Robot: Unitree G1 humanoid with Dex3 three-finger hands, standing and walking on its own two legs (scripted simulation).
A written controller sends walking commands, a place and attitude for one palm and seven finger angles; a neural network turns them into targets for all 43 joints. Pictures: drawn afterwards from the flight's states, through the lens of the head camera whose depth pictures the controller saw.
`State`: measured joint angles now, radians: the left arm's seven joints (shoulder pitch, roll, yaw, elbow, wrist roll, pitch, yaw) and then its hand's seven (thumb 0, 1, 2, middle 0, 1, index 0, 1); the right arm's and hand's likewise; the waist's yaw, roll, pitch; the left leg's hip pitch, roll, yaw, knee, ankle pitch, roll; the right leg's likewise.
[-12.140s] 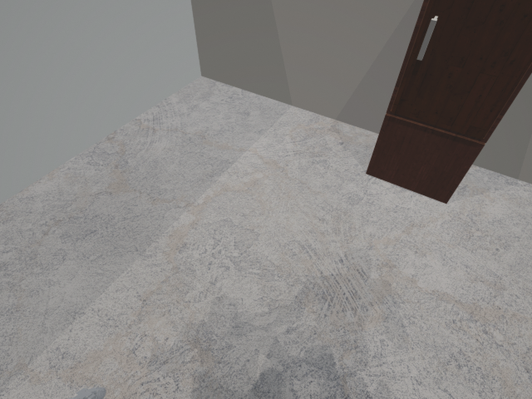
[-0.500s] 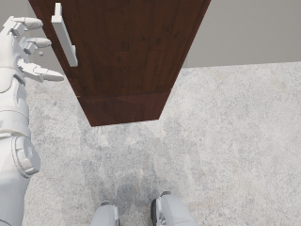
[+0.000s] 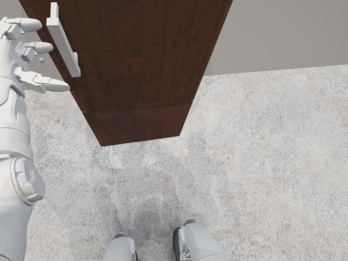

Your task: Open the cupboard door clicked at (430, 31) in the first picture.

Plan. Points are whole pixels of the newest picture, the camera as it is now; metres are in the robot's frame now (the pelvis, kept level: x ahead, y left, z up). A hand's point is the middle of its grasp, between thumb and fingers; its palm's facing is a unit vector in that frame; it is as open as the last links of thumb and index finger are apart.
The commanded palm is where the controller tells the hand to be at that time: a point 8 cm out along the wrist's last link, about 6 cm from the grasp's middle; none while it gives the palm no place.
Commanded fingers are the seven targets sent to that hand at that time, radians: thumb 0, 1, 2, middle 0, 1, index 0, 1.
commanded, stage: slide the fingers in behind the handle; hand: left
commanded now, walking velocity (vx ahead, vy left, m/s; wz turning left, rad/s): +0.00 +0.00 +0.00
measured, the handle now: (66, 43) +0.58 +0.18 +0.07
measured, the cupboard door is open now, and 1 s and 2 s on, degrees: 0 0 0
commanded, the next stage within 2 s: close the thumb around the handle in 1.30 s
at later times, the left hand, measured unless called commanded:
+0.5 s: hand (59, 63) +0.52 +0.18 +0.08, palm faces +0.06 -1.00 -0.01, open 14.0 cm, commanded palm +0.50 +0.22 +0.07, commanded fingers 0.00 -0.50 0.30 -0.30 -1.20 -0.30 -1.20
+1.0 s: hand (75, 60) +0.53 +0.15 +0.08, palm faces +0.07 -1.00 -0.02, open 14.0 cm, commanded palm +0.49 +0.20 +0.07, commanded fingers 0.00 -0.50 0.30 -0.30 -1.20 -0.30 -1.20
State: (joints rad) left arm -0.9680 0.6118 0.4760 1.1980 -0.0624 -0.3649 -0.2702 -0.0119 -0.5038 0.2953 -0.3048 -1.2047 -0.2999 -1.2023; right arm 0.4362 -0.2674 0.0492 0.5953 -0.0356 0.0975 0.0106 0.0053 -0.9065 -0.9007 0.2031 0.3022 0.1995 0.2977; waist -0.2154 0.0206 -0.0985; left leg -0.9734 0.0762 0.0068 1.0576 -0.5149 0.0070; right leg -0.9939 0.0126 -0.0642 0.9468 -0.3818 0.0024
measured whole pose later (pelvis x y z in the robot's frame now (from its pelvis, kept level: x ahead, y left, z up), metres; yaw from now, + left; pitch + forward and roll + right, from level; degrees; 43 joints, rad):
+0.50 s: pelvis +0.00 +0.00 +0.00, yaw +1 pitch +23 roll -3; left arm -0.96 0.48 0.40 1.20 -0.04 -0.41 -0.16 -0.01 -0.50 0.30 -0.31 -1.20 -0.31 -1.20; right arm 0.39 -0.25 0.04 0.60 -0.04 0.08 0.03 0.00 -0.91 -0.90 0.20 0.30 0.20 0.30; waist -0.20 0.02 -0.11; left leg -0.95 0.06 0.01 1.06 -0.51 0.01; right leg -0.98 0.00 -0.06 0.97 -0.39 0.01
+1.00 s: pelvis -0.01 -0.01 +0.00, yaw +1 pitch +24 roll -2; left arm -0.99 0.45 0.40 1.20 -0.02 -0.44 -0.09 -0.01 -0.50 0.30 -0.31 -1.20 -0.31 -1.20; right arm 0.42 -0.26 0.03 0.61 -0.05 0.06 0.03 0.01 -0.91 -0.90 0.20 0.30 0.20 0.30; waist -0.21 0.03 -0.11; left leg -0.97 0.06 0.01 1.06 -0.50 0.00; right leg -1.00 0.00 -0.05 0.98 -0.39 0.00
